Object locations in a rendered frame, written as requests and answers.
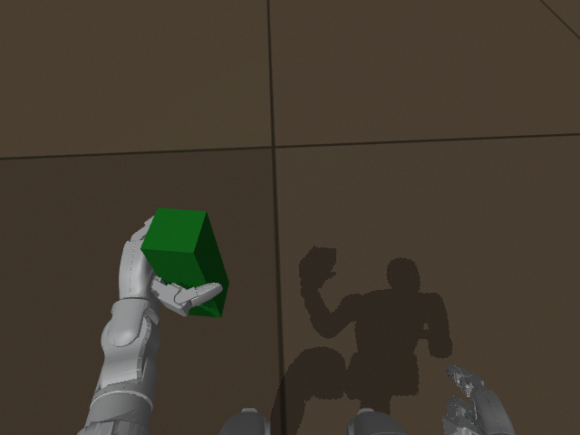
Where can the carton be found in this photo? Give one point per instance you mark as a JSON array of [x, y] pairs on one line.
[[181, 248]]

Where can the left robot hand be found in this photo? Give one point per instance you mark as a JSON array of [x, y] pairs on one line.
[[137, 278]]

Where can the right robot hand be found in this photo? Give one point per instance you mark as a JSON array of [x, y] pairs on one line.
[[484, 416]]

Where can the left robot arm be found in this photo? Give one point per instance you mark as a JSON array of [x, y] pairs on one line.
[[124, 396]]

